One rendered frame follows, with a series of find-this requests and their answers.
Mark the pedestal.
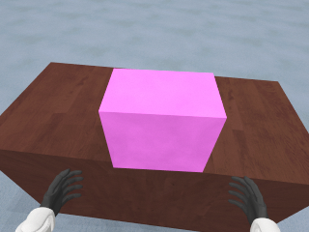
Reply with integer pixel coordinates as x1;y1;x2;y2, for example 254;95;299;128
0;62;309;232

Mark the robot right hand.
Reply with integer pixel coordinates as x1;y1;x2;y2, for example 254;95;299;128
228;176;269;225

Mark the robot left hand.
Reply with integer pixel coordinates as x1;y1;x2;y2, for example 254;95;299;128
40;168;84;217

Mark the carton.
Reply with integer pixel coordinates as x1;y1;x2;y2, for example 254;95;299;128
98;68;227;173

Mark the robot left forearm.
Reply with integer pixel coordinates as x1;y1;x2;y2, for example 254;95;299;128
15;207;56;232

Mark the robot right forearm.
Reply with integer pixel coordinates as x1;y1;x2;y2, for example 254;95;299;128
250;217;281;232

